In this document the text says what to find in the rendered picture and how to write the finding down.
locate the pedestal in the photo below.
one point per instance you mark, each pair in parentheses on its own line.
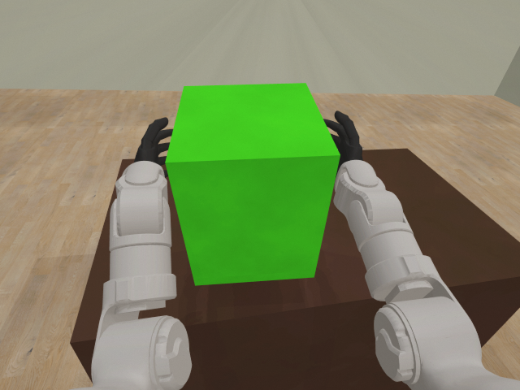
(318,333)

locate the right robot forearm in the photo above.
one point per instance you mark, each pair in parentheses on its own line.
(396,268)

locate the left robot forearm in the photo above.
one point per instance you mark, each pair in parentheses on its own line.
(140,247)

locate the right robot upper arm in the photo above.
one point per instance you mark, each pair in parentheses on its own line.
(430,344)

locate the left robot hand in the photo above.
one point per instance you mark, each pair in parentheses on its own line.
(150,148)

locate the carton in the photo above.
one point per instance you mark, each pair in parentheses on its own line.
(252,168)

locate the left robot upper arm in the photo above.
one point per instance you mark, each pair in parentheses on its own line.
(142,354)

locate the right robot hand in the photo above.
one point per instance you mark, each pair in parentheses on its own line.
(347,141)

